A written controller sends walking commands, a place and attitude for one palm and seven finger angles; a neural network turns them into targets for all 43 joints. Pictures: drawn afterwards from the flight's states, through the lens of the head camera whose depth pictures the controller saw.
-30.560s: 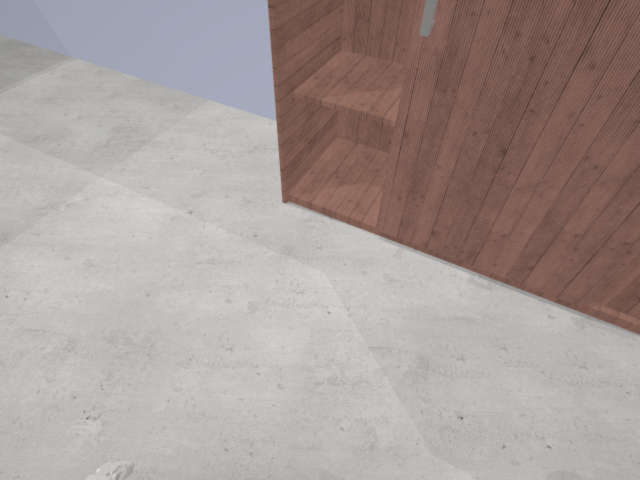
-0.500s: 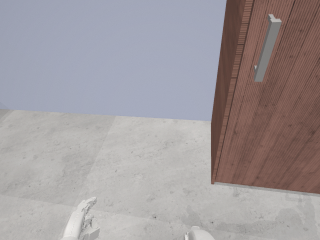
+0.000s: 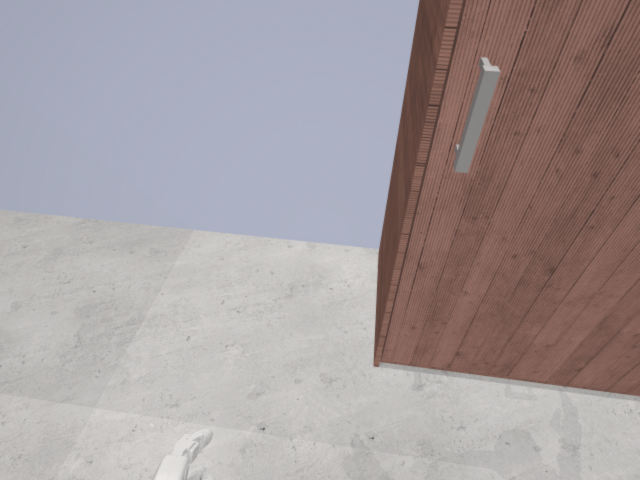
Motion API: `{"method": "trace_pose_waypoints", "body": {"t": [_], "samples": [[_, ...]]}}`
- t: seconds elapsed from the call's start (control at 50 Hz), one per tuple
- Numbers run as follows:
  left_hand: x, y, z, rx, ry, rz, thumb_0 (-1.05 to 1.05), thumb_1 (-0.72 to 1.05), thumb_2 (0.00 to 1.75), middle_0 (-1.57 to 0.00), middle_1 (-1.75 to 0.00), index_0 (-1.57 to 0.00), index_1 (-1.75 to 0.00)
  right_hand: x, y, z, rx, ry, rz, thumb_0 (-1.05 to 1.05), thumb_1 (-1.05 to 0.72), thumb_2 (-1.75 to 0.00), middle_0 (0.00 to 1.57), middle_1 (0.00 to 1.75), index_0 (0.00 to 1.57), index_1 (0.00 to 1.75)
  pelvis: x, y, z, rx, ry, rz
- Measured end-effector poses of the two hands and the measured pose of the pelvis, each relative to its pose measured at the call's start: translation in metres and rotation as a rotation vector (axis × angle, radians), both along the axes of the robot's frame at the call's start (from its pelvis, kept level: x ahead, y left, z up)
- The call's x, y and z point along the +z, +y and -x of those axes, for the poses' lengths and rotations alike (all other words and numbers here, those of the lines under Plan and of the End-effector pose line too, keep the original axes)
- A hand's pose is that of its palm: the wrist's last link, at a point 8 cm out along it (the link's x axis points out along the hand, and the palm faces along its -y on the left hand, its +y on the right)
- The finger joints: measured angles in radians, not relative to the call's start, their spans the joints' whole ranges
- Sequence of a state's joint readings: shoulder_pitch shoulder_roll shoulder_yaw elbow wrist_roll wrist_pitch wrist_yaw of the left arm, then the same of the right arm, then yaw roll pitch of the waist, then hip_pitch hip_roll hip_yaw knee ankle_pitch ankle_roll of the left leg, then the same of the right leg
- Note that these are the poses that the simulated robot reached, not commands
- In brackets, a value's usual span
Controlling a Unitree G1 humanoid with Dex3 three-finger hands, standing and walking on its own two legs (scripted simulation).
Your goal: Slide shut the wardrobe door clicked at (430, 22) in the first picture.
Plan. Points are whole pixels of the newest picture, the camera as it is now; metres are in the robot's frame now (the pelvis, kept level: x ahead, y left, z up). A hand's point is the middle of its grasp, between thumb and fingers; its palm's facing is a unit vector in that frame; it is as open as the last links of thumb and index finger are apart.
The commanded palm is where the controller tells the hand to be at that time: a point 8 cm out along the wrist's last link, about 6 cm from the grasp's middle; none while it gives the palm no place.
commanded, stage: stop stepping back and stand still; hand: right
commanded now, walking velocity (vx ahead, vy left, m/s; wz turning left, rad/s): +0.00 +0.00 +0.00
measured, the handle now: (472, 117) +0.64 -0.23 +0.18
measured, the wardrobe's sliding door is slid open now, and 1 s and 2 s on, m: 0.00 0.00 0.00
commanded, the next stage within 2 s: let the arm hang, fingers relaxed in 0.04 s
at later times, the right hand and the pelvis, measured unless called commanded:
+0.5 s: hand out of the picture +0.04 -0.17 -0.18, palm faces +0.06 +0.98 -0.20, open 7.0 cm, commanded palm none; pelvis +0.01 +0.02 -0.01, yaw -5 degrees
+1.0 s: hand out of the picture +0.08 -0.24 -0.15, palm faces +0.06 +0.95 -0.30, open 7.4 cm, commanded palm none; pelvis +0.02 +0.00 +0.01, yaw -4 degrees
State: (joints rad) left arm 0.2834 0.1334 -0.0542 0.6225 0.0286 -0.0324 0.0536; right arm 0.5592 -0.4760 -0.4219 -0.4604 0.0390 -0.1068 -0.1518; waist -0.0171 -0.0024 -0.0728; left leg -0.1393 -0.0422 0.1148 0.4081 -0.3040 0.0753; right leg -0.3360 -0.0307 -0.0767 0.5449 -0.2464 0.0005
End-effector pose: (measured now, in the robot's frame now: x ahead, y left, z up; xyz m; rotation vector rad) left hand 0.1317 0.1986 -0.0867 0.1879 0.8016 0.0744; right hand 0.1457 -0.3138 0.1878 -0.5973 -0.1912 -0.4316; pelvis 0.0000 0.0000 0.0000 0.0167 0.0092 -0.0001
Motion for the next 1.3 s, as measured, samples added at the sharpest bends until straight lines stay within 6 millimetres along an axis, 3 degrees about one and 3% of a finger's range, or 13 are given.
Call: {"method": "trace_pose_waypoints", "body": {"t": [0.16,0.2,0.26,0.3,0.36,0.42,0.44,0.56,0.68,0.78,1.06,1.18,1.3], "samples": [[0.0,0.034,-0.025,-0.002,-0.038,-0.098,0.02,0.9,0.9,-0.21,-0.31,-0.21,-0.3,-0.027,0.011,-0.014,0.011,-0.091,-0.129,0.02,-0.89,-0.9,0.21,0.3,0.21,0.3,-0.012,-0.005,-0.012,-0.029,-0.041,0.009],[-0.003,0.042,-0.031,-0.024,-0.027,-0.103,0.01,0.9,0.9,-0.21,-0.3,-0.2,-0.3,-0.065,0.009,-0.033,0.03,0.067,-0.182,0.01,-0.89,-0.9,0.21,0.3,0.2,0.3,-0.014,-0.008,-0.009,-0.04,-0.031,0.015],[-0.01,0.053,-0.029,-0.031,0.006,-0.115,0.01,0.91,0.9,-0.21,-0.3,-0.2,-0.3,-0.154,0.018,-0.047,0.003,0.455,-0.325,0.0,-0.9,-0.9,0.2,0.3,0.2,0.3,-0.014,-0.007,-0.003,-0.068,-0.018,0.017],[-0.015,0.058,-0.022,-0.031,0.038,-0.113,0.01,0.91,0.9,-0.2,-0.3,-0.2,-0.3,-0.212,0.035,-0.034,-0.004,0.707,-0.404,0.01,-0.9,-0.9,0.2,0.3,0.19,0.3,-0.014,-0.003,0.0,-0.073,-0.018,0.024],[-0.027,0.068,-0.006,-0.013,0.112,-0.098,0.01,0.91,0.9,-0.2,-0.3,-0.2,-0.3,-0.283,0.069,0.009,-0.01,1.002,-0.492,0.01,-0.91,-0.9,0.2,0.3,0.19,0.3,-0.019,0.009,0.002,-0.062,-0.022,0.05],[-0.037,0.074,0.02,0.017,0.253,-0.095,0.01,0.91,0.9,-0.2,-0.3,-0.2,-0.3,-0.323,0.103,0.068,-0.05,1.248,-0.609,0.01,-0.91,-0.9,0.2,0.3,0.2,0.3,-0.014,0.014,-0.003,-0.08,-0.023,0.033],[-0.04,0.074,0.03,0.02,0.308,-0.099,0.01,0.91,0.9,-0.2,-0.3,-0.2,-0.3,-0.328,0.103,0.082,-0.107,1.27,-0.65,0.0,-0.94,-0.9,0.21,0.3,0.2,0.3,-0.012,0.015,-0.005,-0.083,-0.019,0.023],[-0.046,0.067,0.084,0.032,0.568,-0.105,0.01,0.91,0.9,-0.2,-0.3,-0.2,-0.3,-0.333,0.086,0.141,-0.266,1.435,-0.696,-0.01,-0.97,-0.9,0.21,0.3,0.21,0.3,-0.002,0.017,-0.014,-0.089,-0.013,0.008],[-0.048,0.056,0.098,0.051,0.629,-0.076,0.01,0.91,0.9,-0.2,-0.3,-0.2,-0.3,-0.322,0.066,0.157,-0.336,1.494,-0.67,0.0,-0.94,-0.9,0.21,0.3,0.2,0.3,0.005,0.011,-0.018,-0.081,-0.022,0.008],[-0.049,0.052,0.083,0.046,0.589,-0.067,0.01,0.91,0.9,-0.21,-0.3,-0.2,-0.3,-0.315,0.051,0.14,-0.331,1.458,-0.638,0.01,-0.92,-0.9,0.2,0.3,0.2,0.3,0.007,0.005,-0.019,-0.077,-0.028,0.011],[-0.026,0.069,0.009,0.026,0.389,-0.135,0.01,0.91,0.9,-0.21,-0.3,-0.2,-0.3,-0.299,0.023,0.058,-0.225,1.269,-0.567,0.01,-0.91,-0.9,0.2,0.3,0.2,0.3,0.011,-0.006,-0.024,-0.07,-0.031,0.018],[-0.016,0.078,-0.007,0.027,0.355,-0.167,0.01,0.91,0.9,-0.21,-0.3,-0.2,-0.3,-0.296,0.013,0.046,-0.214,1.255,-0.547,0.01,-0.91,-0.9,0.2,0.3,0.2,0.3,0.012,-0.009,-0.029,-0.067,-0.028,0.019],[-0.012,0.082,-0.01,0.029,0.366,-0.186,0.01,0.91,0.9,-0.21,-0.3,-0.2,-0.3,-0.297,0.006,0.048,-0.229,1.278,-0.54,0.01,-0.9,-0.9,0.2,0.3,0.2,0.3,0.012,-0.011,-0.034,-0.066,-0.027,0.019]]}}
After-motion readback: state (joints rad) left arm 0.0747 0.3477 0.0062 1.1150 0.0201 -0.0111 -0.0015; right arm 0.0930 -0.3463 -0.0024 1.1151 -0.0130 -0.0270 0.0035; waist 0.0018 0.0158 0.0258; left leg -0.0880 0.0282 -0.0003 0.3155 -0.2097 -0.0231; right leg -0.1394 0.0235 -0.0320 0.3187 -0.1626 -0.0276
